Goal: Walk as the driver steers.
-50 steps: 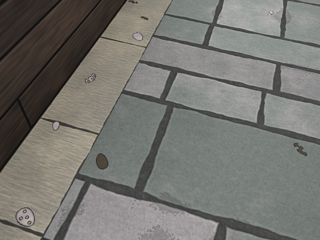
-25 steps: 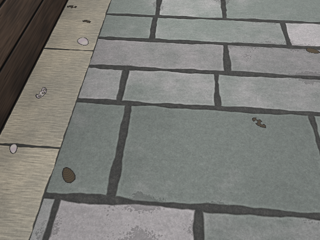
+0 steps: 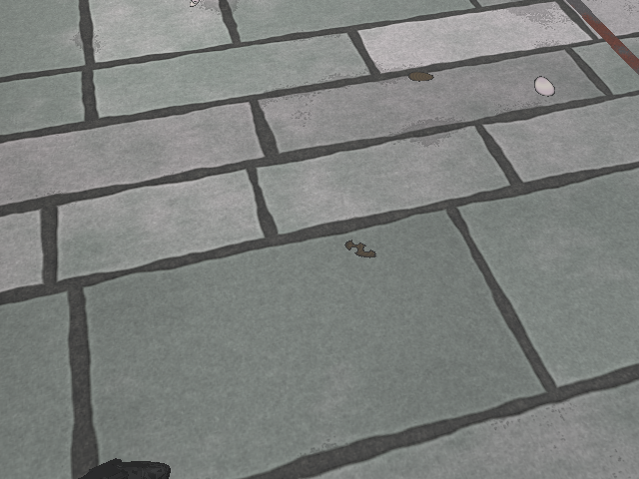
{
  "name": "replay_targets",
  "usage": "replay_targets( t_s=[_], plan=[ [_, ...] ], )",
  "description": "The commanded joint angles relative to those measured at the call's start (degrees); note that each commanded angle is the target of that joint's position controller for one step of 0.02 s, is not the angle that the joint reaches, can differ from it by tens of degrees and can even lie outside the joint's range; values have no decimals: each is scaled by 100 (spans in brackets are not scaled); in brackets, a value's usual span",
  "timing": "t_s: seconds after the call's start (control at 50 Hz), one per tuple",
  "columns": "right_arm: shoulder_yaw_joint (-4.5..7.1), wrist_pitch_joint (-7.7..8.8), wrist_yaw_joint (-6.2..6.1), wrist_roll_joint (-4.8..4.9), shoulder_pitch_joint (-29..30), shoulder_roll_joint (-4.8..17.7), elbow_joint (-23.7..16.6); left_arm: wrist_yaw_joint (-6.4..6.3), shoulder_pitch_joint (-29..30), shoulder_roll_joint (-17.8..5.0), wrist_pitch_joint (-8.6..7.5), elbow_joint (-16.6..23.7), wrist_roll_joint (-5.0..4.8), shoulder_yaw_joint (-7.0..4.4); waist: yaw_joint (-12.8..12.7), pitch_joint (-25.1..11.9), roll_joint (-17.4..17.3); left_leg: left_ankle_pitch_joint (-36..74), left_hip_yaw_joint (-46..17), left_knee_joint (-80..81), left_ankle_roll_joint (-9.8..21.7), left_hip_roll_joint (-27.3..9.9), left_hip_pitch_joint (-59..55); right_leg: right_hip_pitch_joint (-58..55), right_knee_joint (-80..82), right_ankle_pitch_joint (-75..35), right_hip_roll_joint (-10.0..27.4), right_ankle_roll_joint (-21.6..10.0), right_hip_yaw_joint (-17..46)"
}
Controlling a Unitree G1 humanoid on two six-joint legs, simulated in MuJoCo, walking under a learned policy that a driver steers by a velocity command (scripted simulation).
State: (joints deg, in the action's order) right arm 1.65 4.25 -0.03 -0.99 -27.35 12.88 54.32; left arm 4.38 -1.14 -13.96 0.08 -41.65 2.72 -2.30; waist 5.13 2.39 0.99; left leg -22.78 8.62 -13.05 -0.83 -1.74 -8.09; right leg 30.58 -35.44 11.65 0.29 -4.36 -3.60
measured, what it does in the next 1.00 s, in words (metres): walks ahead, turning left: right foot, then left foot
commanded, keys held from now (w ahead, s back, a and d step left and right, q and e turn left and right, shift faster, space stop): w+q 0.98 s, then w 0.02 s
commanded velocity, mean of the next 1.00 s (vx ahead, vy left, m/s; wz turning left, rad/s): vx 0.49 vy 0.00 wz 0.44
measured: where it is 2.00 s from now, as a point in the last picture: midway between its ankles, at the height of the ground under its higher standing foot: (165, 261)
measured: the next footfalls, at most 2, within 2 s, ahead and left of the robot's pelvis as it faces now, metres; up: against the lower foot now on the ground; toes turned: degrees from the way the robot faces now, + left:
right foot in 0.02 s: +0.17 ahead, -0.10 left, +0.00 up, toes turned -3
left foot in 0.58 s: +0.44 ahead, +0.10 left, +0.00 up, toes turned +21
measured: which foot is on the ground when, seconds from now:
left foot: down 0.00-0.04, up 0.06-0.56, down 0.58-1.00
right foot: up 0.00-0.00, down 0.02-0.58, up 0.60-1.00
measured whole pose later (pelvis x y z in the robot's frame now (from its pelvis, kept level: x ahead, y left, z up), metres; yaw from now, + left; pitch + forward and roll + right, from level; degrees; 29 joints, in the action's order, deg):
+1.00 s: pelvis +0.53 +0.08 +0.01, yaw +31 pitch +2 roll +0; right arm 4.1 2.7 0.2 -0.6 -24.1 15.8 49.7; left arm 1.4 -2.7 -14.9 -1.4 -40.9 2.0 -0.9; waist 5.2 2.3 2.3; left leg -17.4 -8.9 -17.5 6.7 8.3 0.9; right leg 36.5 -39.2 3.2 4.5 2.8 2.1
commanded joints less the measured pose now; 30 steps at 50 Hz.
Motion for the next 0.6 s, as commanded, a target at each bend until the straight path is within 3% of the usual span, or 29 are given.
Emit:
replay_targets(
  t_s=[0.02, 0.04, 0.06, 0.08, 0.1, 0.12, 0.16, 0.18, 0.24, 0.3, 0.36, 0.44, 0.5, 0.54, 0.56, 0.58, 0.6],
  plan=[
    [193, -2, -21, 99, 65, 1132, -76, -201, -1365, -625, -245, -94, 40, -204, -1142, -668, -708, 6145, -415, -2115, 786, -1058, 999, -2567, 835, -252, -431, -401, -285],
    [100, 15, 9, 132, 173, 869, -292, -315, -2386, -1102, -301, -320, 168, -339, -1524, -1443, -198, 3981, -335, -3718, 675, -788, 2284, -4227, 999, 591, 789, -614, 966],
    [-44, 8, 76, 234, -294, 114, -531, -379, -2514, -1642, -309, -317, 160, -430, -1141, -2210, 1233, -848, -428, -5639, 475, 198, 4165, -5492, 1539, 739, 2659, -1097, 3754],
    [192, -36, -2, 130, 182, 906, -431, -405, -2387, -1487, -287, -311, -46, -427, -1318, -1902, 289, -439, -1353, -6095, 594, 126, 4277, -4658, 1800, 540, 2491, -1009, 3791],
    [208, -21, 22, 155, 432, 800, -530, -409, -1835, -1129, -300, -361, -77, -306, -952, -985, 290, 97, -1361, -5949, 644, -123, 4338, -3818, 1940, 248, 2188, -814, 2713],
    [168, -12, 40, 147, 402, 620, -449, -380, -1504, -738, -349, -358, -93, -206, -766, -495, 239, 420, -1244, -5604, 630, -306, 4187, -3145, 2206, -169, 1891, -609, 2032],
    [167, -171, 100, -15, 136, 437, -239, -412, -1239, -393, -436, -406, -137, -104, -475, -158, 466, 696, -1157, -5302, 528, -436, 3778, -2429, 2526, -442, 1451, -311, 1129],
    [177, -238, 145, -37, 100, 371, -211, -419, -1299, -356, -494, -450, -136, -91, -432, -138, 468, 779, -1131, -5306, 502, -412, 3689, -2296, 2619, -631, 1418, -300, 923],
    [211, -344, 239, -46, 542, 289, -368, -441, -1516, -465, -635, -600, -186, -128, -355, 100, 373, 1197, -1054, -5234, 437, -450, 4244, -2314, 2832, -1124, 1367, -291, 371],
    [211, -365, 297, -48, 1167, 268, -584, -467, -1783, -386, -649, -733, -160, -108, -429, 288, 341, 1776, -984, -4863, 375, -477, 4858, -2494, 2886, -1478, 1315, -310, -72],
    [142, -325, 361, -63, 1803, 185, -820, -492, -1911, -385, -650, -839, -160, -85, -503, 412, 269, 2330, -716, -3822, 363, -373, 4810, -2575, 2803, -2088, 1208, -262, -545],
    [60, -316, 440, -95, 2554, 171, -1148, -571, -2263, -586, -613, -1030, -167, -109, -679, 501, 226, 2364, -203, -2675, 567, -201, 4519, -3147, 2650, -3023, 1375, -180, -899],
    [110, -336, 386, -109, 2347, 328, -1170, -645, -2275, -823, -522, -1092, -146, -150, -502, 160, 383, 1622, 131, -2397, 893, 278, 3912, -3770, 1737, -5407, 1460, -83, -1144],
    [213, -320, 315, -107, 1564, 532, -991, -668, -2168, -1022, -401, -1063, -109, -206, -130, -350, 507, 933, 160, -2279, 1194, 632, 3017, -3835, 338, -6228, 1531, -138, -1175],
    [316, -269, 260, -138, 878, 712, -785, -643, -2112, -1077, -351, -1016, -114, -222, 179, -743, 383, 885, 11, -1885, 1368, 773, 2072, -3445, -831, -5542, 1498, -116, -1168],
    [491, -253, 161, -203, 126, 1157, -596, -600, -2045, -986, -355, -874, -128, -203, 525, -1190, -136, 457, -1001, -1447, 1663, 130, 795, -2346, -2567, -3738, 1259, 44, -1231],
    [665, -332, 114, -117, 502, 1797, -752, -474, -2164, -359, -417, -425, -221, -110, -42, -1608, -1703, 580, -4363, -917, 2630, -1558, -976, 433, -4936, 1709, -170, 476, -838]
  ],
)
